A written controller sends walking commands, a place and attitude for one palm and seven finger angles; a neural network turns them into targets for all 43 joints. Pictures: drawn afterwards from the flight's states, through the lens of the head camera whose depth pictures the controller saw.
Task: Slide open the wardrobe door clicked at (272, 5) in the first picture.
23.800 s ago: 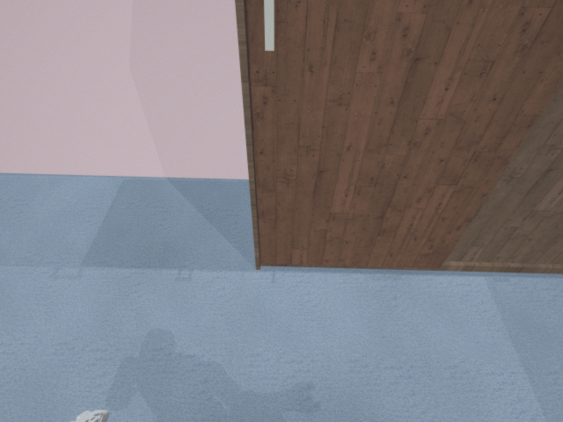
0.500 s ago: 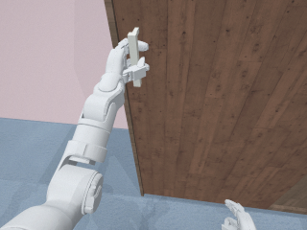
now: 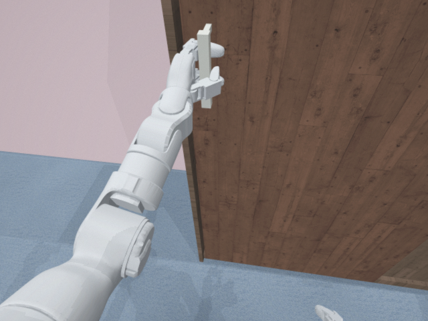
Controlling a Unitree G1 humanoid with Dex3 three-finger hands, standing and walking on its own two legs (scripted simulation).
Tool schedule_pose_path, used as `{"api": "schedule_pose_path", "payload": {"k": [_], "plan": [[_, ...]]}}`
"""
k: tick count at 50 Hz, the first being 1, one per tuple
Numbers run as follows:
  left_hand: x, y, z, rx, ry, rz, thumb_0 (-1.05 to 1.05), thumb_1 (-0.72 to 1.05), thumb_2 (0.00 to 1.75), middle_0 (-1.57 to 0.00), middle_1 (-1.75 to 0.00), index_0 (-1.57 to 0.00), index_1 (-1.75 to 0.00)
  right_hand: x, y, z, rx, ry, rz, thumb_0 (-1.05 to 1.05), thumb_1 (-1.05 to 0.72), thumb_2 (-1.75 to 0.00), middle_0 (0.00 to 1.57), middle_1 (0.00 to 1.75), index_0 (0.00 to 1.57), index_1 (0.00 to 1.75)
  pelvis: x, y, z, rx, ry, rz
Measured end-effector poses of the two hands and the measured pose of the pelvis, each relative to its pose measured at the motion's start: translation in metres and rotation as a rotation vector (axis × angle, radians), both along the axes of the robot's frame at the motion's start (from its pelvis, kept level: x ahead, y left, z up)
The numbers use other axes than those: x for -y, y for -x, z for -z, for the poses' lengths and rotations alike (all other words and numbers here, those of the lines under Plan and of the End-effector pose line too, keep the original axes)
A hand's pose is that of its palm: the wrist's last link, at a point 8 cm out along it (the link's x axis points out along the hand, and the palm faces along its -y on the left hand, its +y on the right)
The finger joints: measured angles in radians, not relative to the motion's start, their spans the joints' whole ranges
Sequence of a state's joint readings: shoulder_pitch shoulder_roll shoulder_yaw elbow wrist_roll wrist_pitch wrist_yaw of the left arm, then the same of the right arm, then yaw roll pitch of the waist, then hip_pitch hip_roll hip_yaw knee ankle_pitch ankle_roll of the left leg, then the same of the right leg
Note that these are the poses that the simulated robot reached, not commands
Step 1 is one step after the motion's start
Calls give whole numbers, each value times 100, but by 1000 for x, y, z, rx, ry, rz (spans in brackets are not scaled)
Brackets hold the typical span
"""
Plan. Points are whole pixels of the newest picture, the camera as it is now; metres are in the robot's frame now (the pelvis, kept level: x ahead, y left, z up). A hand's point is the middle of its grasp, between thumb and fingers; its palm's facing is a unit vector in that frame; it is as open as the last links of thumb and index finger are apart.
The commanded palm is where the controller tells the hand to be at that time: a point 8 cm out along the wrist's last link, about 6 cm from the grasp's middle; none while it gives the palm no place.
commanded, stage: tug the door sideways, standing still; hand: left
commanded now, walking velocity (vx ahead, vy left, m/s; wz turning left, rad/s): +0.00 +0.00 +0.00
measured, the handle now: (207, 67) +0.50 +0.06 +0.24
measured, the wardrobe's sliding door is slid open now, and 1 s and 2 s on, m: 0.01 0.04 0.33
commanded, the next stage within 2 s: step sideways, sliding the door along in 0.02 s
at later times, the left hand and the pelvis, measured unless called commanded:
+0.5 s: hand (224, 86) +0.46 +0.02 +0.23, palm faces -0.01 -1.00 -0.05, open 5.8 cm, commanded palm +0.43 +0.03 +0.25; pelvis +0.00 -0.05 -0.02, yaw +0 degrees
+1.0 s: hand (239, 87) +0.47 +0.00 +0.23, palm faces +0.32 -0.94 -0.09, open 6.2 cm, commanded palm +0.43 -0.04 +0.23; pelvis +0.07 -0.21 -0.02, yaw +6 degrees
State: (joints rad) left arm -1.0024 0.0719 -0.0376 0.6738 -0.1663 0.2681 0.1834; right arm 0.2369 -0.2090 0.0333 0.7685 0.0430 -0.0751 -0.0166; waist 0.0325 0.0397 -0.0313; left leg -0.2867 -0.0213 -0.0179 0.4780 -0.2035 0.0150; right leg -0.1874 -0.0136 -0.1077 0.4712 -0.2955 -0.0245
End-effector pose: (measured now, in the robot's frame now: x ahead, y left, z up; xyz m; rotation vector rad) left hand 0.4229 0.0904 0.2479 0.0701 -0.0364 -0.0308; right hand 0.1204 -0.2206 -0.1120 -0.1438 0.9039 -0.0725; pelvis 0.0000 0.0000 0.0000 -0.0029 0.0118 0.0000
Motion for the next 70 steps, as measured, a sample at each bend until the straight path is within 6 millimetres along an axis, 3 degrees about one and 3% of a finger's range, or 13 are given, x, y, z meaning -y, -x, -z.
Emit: {"api": "schedule_pose_path", "payload": {"k": [8, 13, 21, 26, 36, 43, 46, 49, 53, 58, 63, 66, 70], "plan": [[6, -1, 1, 16, -2, 20, -1, 78, 81, -38, -138, -27, -140, 0, -3, -2, 25, 3, 2, 1, -91, -90, 20, 29, 20, 30, -2, 2, 1, -6, 1, 6], [4, -7, 9, 165, -16, 80, -2, 73, 82, -41, -139, -28, -140, 8, -3, -2, 62, 26, 91, 1, -91, -90, 20, 30, 20, 30, 1, 3, 5, -7, -10, 56], [9, -12, 17, 297, 6, 41, -3, 73, 85, -45, -140, -29, -140, 35, 6, 18, -26, 17, 94, 1, -91, -90, 20, 30, 20, 30, 35, 4, 14, 15, 0, 61], [13, -13, 20, 349, 30, -2, -3, 75, 86, -45, -140, -28, -140, 63, -2, 27, -111, 65, 60, 1, -91, -90, 20, 30, 20, 30, 56, -4, 17, 17, 12, -2], [21, -13, 27, 421, 34, -44, -5, 79, 85, -44, -140, -20, -136, 89, -77, 17, -71, 38, -71, 1, -91, -90, 20, 29, 19, 30, 95, -17, 9, 23, 27, -22], [30, -11, 27, 437, -19, -139, -6, 78, 86, -47, -140, -19, -135, 104, -143, 4, 42, -20, -200, 1, -91, -90, 20, 30, 20, 30, 159, -41, 11, 41, 60, -44], [37, -10, 28, 450, -62, -220, -6, 77, 86, -49, -141, -19, -134, 120, -174, 10, 115, -60, -246, 1, -91, -90, 20, 30, 20, 30, 193, -58, 25, 52, 42, -71], [45, -9, 27, 447, -85, -301, -7, 76, 86, -52, -143, -20, -130, 142, -199, 16, 154, -54, -245, 1, -91, -90, 20, 30, 20, 30, 210, -65, 27, 44, 39, -106], [56, -8, 27, 447, -74, -336, -6, 75, 86, -52, -143, -21, -130, 173, -215, 11, 172, 11, -201, 1, -91, -90, 20, 30, 20, 30, 214, -73, 20, 6, 24, -128], [72, -7, 28, 462, -64, -328, -6, 75, 84, -51, -144, -21, -128, 197, -217, 0, 134, 16, -235, 1, -91, -90, 19, 29, 19, 30, 234, -90, 13, 16, 18, -113], [95, -5, 28, 465, -79, -355, -6, 75, 85, -52, -144, -21, -126, 204, -223, 5, 131, -51, -301, 1, -91, -90, 19, 29, 19, 30, 260, -114, 14, 30, 5, -139], [111, -5, 29, 473, -97, -382, -6, 75, 85, -54, -145, -20, -125, 203, -236, 17, 142, -98, -341, 1, -91, -90, 19, 29, 19, 30, 276, -128, 22, 36, 2, -180], [135, -3, 29, 480, -94, -397, -6, 74, 85, -55, -146, -20, -125, 204, -258, 21, 133, -122, -347, 2, -91, -90, 20, 29, 20, 30, 284, -136, 16, -6, -22, -181]]}}
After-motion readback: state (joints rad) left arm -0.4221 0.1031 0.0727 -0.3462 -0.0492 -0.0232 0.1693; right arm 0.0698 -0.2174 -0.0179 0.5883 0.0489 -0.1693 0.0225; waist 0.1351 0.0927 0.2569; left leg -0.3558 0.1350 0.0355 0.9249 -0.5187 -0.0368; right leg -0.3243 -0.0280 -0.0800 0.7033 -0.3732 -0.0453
